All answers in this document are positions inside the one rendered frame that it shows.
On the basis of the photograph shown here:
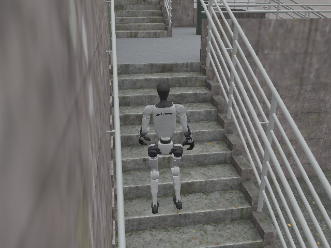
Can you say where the stairs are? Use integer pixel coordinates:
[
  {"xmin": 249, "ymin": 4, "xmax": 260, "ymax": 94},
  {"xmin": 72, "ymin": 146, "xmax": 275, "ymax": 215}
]
[
  {"xmin": 111, "ymin": 62, "xmax": 264, "ymax": 248},
  {"xmin": 114, "ymin": 0, "xmax": 168, "ymax": 38}
]

